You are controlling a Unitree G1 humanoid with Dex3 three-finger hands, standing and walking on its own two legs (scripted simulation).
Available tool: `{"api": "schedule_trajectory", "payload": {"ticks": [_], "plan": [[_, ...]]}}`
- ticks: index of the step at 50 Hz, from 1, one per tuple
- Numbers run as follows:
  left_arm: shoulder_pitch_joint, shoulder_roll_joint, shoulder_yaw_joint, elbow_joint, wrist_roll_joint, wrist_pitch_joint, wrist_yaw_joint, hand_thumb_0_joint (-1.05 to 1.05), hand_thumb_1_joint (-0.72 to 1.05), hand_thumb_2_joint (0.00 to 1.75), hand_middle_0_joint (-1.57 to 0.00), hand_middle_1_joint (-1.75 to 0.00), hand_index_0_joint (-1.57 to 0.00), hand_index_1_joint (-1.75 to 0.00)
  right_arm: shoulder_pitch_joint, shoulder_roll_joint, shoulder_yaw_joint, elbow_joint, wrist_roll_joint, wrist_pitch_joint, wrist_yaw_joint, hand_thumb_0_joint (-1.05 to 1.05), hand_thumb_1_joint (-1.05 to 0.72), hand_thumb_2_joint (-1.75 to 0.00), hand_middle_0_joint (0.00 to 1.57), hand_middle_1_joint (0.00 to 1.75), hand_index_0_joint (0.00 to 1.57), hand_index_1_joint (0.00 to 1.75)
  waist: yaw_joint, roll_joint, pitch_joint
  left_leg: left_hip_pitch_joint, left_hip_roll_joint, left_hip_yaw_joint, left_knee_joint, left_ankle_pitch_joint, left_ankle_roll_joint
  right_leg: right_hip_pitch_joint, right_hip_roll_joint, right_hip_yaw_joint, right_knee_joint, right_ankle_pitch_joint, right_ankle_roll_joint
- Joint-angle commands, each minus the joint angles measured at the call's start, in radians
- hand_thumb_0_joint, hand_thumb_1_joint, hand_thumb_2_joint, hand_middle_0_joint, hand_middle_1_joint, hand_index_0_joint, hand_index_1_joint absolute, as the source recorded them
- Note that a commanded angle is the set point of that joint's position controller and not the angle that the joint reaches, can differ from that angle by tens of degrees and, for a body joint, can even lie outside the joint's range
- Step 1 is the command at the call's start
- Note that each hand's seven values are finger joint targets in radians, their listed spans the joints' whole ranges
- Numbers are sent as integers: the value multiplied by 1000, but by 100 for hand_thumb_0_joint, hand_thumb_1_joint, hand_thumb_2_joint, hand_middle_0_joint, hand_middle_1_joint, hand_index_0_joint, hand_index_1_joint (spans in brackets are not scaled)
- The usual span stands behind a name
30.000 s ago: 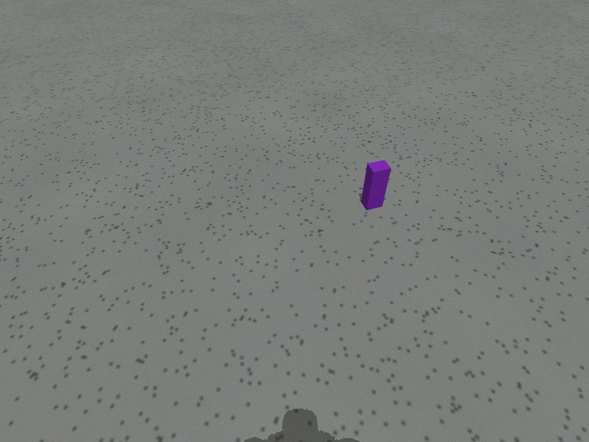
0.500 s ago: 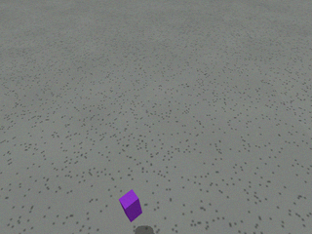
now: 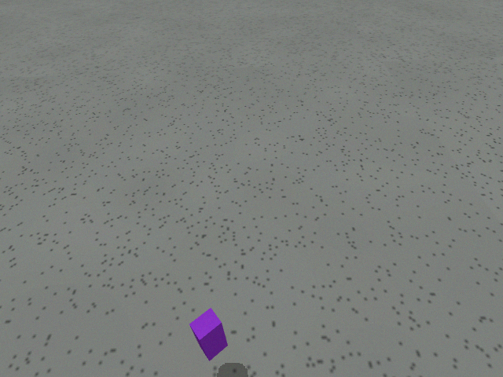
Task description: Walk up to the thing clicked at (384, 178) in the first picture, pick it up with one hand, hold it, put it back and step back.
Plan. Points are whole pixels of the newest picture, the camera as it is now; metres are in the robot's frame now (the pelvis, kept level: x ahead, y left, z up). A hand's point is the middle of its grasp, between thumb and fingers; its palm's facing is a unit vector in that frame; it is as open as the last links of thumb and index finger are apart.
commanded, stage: stand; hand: left
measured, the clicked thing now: (210, 335) +0.41 +0.20 -0.66
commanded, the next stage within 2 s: step back in 0.26 s
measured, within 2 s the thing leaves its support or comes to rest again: neither
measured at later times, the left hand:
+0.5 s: hand out of the picture +0.08 +0.29 -0.17, palm faces -0.01 -0.93 -0.38, open 7.4 cm
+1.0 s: hand out of the picture -0.01 +0.31 -0.18, palm faces -0.08 -0.92 -0.38, open 7.4 cm
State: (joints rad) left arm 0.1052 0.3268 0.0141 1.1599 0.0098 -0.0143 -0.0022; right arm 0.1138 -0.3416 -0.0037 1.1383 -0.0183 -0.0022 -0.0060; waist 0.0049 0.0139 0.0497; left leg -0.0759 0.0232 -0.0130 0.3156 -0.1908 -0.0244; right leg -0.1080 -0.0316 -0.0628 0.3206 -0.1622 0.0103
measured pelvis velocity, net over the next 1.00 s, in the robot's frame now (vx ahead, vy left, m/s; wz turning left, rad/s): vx -0.12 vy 0.05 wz -0.04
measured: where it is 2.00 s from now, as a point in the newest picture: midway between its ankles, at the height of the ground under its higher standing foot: outside the picture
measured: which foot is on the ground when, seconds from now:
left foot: down 0.00-0.98, up 1.00-1.00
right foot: down 0.00-0.56, up 0.58-0.92, down 0.94-1.00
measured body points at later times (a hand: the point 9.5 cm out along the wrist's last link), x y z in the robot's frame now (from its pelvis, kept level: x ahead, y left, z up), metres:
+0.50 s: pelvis -0.04 +0.02 -0.02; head +0.02 +0.02 +0.43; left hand +0.08 +0.34 -0.14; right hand +0.05 -0.31 -0.14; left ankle -0.06 +0.14 -0.72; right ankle +0.01 -0.12 -0.75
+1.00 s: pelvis -0.12 +0.05 -0.03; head -0.06 +0.04 +0.41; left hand -0.01 +0.36 -0.15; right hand -0.03 -0.26 -0.15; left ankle -0.07 +0.15 -0.74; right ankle -0.13 -0.07 -0.75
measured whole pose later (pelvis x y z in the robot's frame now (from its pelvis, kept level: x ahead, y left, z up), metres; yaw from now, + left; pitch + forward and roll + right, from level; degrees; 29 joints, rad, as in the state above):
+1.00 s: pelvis -0.12 +0.05 -0.03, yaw -3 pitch -3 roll -2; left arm 0.14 0.35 0.07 0.89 0.02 0.03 0.00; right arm 0.11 -0.38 -0.05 0.87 0.00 0.05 -0.02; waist -0.02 0.05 0.20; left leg -0.39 0.02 0.01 0.77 -0.37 0.03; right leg -0.26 0.05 0.02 0.66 -0.35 -0.02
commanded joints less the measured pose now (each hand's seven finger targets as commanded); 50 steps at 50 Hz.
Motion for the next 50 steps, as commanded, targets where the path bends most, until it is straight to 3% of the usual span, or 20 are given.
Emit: {"api": "schedule_trajectory", "payload": {"ticks": [1, 12, 13, 15, 17, 19, 20, 24, 26, 27, 28, 29, 30, 34, 39, 42, 47, 48, 49, 50], "plan": [[-40, 215, 37, -53, 4, -18, 17, 0, 90, 90, -20, -30, -20, -30, -33, -202, -34, -56, 2, -20, -11, 0, -90, -90, 20, 30, 20, 30, 0, -2, -44, -46, 101, -76, -64, 114, 32, 36, -109, 101, -51, 102, -16], [-40, 216, 38, -59, 2, -15, 11, 0, 90, 90, -20, -30, -20, -30, -29, -201, -32, -56, 2, -23, -9, 0, -90, -90, 20, 30, 20, 30, -1, 0, -55, -48, 102, -75, -65, 110, 33, 42, -111, 105, -47, 99, -26], [-46, 295, 86, -87, -17, -6, 15, 0, 90, 90, -20, -30, -20, -30, -54, -270, -62, -86, 17, -6, -1, 0, -90, -90, 20, 30, 20, 30, -4, -23, 41, -125, 83, -81, 60, 285, 59, -25, -112, 111, 42, 289, -40], [-19, 291, 95, -116, -23, -2, 21, 0, 90, 90, -20, -30, -20, -30, -26, -238, -63, -113, 32, 4, 1, 0, -90, -90, 20, 30, 20, 30, -9, -50, -49, -107, 50, -41, 183, 322, 62, -4, -143, 128, 68, 401, -88], [-46, 310, 106, -164, -14, 6, 23, 0, 90, 90, -20, -30, -20, -30, 4, -232, -75, -141, 32, 20, 2, 0, -90, -90, 20, 30, 20, 30, -16, -115, -115, -133, -16, 1, 346, 172, 56, -9, -234, 205, 52, 418, -173], [-87, 315, 112, -213, 7, 11, 27, 0, 90, 90, -20, -30, -20, -30, 9, -219, -86, -169, 23, 45, 9, 0, -90, -90, 20, 30, 20, 30, -13, -193, -104, -206, -67, -36, 615, -321, 66, -95, -353, 287, 24, 390, -275], [-110, 325, 115, -240, 16, 13, 29, 0, 90, 90, -20, -30, -20, -30, 52, -221, -87, -183, 23, 53, 13, 0, -90, -90, 20, 30, 20, 30, -30, -199, -97, -205, -46, -80, 676, -349, 75, -142, -366, 275, 44, 372, -287], [-153, 307, 104, -298, 29, 26, 34, 0, 90, 90, -20, -30, -20, -30, 117, -228, -99, -213, 22, 53, 17, 0, -90, -90, 20, 30, 20, 30, -38, -206, -105, -235, -12, -57, 487, -263, 69, -95, -291, 206, 166, 363, -208], [-161, 303, 98, -316, 9, 44, 31, 0, 90, 90, -20, -30, -20, -30, 163, -215, -106, -202, 5, 40, 13, 0, -90, -90, 20, 30, 20, 30, -64, -157, -107, -173, -27, 5, 185, -46, 55, -93, -236, 159, 287, 291, -157], [-120, 262, 89, -317, -3, 58, 27, 0, 90, 90, -20, -30, -20, -30, 140, -231, -113, -208, -11, 29, 8, 0, -90, -90, 20, 30, 20, 30, -43, -45, -85, -146, 2, -50, 71, 136, 48, -134, -156, 115, 389, 166, -117], [-68, 199, 77, -333, -19, 66, 28, 0, 90, 90, -20, -30, -20, -30, 104, -337, -135, -241, -39, 18, 5, 0, -90, -90, 20, 30, 20, 30, -12, 203, -93, -75, 220, -369, 25, 432, 89, -305, 32, 83, 555, -180, -52], [-72, 223, 86, -327, -11, 72, 41, 0, 90, 90, -20, -30, -20, -30, 59, -414, -143, -262, -20, 14, 6, 0, -90, -90, 20, 30, 20, 30, -28, 223, -94, -118, 288, -421, 61, 589, 196, -333, 120, 199, 673, -492, -38], [-87, 244, 90, -318, -3, 72, 51, 0, 90, 90, -20, -30, -20, -30, 47, -406, -144, -276, -16, 13, 4, 0, -90, -90, 20, 30, 20, 30, -48, 220, -101, -139, 312, -479, 51, 557, 232, -336, 138, 263, 781, -524, -35], [-7, 253, 89, -304, -15, 63, 50, 0, 90, 90, -20, -30, -20, -30, -10, -277, -114, -315, -13, 9, -26, 0, -90, -90, 20, 30, 20, 30, 10, 141, -116, 28, 213, -241, 192, 594, 241, -451, 114, 253, 906, -348, -25], [-43, 235, 96, -356, 1, 45, 37, 0, 90, 90, -20, -30, -20, -30, 95, -276, -121, -318, -5, 12, -36, 0, -90, -90, 20, 30, 20, 30, -55, 100, -100, 113, 250, -252, 213, 621, 298, -421, 93, 202, 708, -388, 17], [-9, 223, 100, -359, 4, 38, 28, 0, 90, 90, -20, -30, -20, -30, 76, -287, -118, -335, -3, 16, -33, 0, -90, -90, 20, 30, 20, 30, -49, 115, -100, 52, 219, -210, 229, 525, 261, -324, 65, 143, 503, -327, 2], [136, 235, 111, -314, 26, 19, 25, 0, 90, 90, -20, -30, -20, -30, 13, -267, -102, -359, 20, 26, -19, 0, -90, -90, 20, 30, 20, 30, 13, 53, -152, -186, 169, -166, 309, 205, 162, 2, 16, 132, 126, 23, -61], [107, 317, 131, -333, 31, 15, 24, 0, 90, 90, -20, -30, -20, -30, 7, -239, -95, -367, 29, 28, -15, 0, -90, -90, 20, 30, 20, 30, 6, -124, -122, -355, 44, -102, 428, 21, 88, 16, -144, 378, 114, 126, -154], [59, 389, 143, -358, 21, 20, 20, 0, 90, 90, -20, -30, -20, -30, -38, -224, -98, -366, 30, 34, -24, 0, -90, -90, 20, 30, 20, 30, 37, -304, -59, -353, -113, -5, 656, -352, 45, -140, -337, 580, 34, 222, -327], [48, 371, 141, -391, 29, 12, 21, 0, 90, 90, -20, -30, -20, -30, -37, -246, -104, -357, 20, 39, -27, 0, -90, -90, 20, 30, 20, 30, 41, -245, -19, -360, -113, -114, 836, -459, 33, -187, -377, 632, 31, 303, -365]]}}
